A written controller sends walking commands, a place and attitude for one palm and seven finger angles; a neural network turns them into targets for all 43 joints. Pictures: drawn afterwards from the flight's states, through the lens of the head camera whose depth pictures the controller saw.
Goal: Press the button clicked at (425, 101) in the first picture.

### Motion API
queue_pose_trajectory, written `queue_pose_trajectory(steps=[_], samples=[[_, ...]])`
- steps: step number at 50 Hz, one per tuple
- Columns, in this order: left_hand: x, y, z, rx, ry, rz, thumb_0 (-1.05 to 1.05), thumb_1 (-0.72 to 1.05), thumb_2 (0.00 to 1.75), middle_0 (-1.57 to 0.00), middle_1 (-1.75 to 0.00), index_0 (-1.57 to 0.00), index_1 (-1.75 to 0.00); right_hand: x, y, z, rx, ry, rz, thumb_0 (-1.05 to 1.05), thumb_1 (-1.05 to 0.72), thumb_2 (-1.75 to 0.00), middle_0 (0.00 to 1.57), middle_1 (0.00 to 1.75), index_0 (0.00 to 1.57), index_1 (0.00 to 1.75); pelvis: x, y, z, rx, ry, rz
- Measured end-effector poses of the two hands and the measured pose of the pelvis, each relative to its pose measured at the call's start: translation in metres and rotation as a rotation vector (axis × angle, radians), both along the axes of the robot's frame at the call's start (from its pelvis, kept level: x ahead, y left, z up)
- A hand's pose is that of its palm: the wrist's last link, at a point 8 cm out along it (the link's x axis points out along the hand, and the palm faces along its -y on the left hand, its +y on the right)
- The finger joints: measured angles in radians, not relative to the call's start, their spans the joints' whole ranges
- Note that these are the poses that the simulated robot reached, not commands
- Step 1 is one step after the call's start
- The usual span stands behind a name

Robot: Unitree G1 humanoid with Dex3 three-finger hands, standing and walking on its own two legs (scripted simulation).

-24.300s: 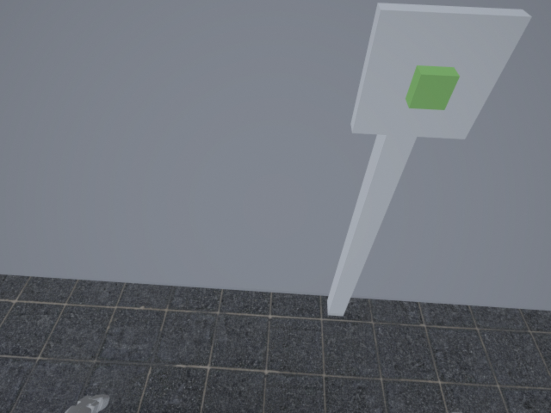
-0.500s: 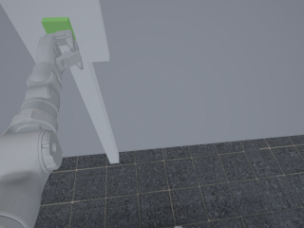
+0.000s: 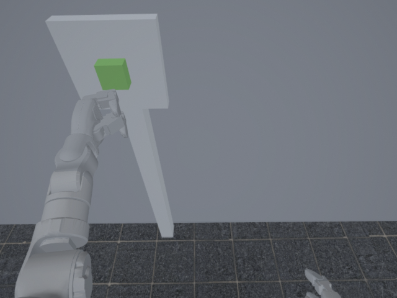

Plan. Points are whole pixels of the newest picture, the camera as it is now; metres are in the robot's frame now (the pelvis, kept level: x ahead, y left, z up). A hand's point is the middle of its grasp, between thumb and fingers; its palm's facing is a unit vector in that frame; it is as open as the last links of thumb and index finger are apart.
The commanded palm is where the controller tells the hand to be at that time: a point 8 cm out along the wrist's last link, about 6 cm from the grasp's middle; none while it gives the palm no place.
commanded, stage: pull the fist back off the button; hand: left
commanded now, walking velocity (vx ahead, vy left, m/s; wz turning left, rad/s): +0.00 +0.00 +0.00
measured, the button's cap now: (114, 73) +0.51 +0.21 +0.21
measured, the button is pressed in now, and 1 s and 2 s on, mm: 0 0 0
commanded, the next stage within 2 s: draw the hand back to the body in 0.18 s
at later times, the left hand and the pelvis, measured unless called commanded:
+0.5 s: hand (113, 137) +0.35 +0.18 +0.18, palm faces +0.07 -1.00 +0.01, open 3.1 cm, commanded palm +0.31 +0.23 +0.18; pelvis -0.01 -0.01 +0.00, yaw +1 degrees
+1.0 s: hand (70, 192) +0.24 +0.21 +0.17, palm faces +0.32 -0.92 -0.22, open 3.1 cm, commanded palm +0.20 +0.25 +0.18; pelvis -0.02 -0.01 +0.01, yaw +1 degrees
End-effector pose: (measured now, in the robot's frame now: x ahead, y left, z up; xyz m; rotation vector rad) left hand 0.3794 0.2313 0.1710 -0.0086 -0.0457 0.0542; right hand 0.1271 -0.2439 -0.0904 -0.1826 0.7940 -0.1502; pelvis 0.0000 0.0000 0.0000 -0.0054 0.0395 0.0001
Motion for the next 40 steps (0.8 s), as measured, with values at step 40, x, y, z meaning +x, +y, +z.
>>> queue_pose_trajectory(steps=[40], samples=[[-0.123,0.013,0.002,0.036,-0.002,0.029,0.02,0.90,0.90,-1.30,-1.50,-1.31,-1.50,0.028,0.013,0.020,0.003,-0.147,0.071,0.02,-0.91,-0.90,0.20,0.30,0.20,0.30,-0.019,-0.007,0.003,0.007,-0.113,0.023]])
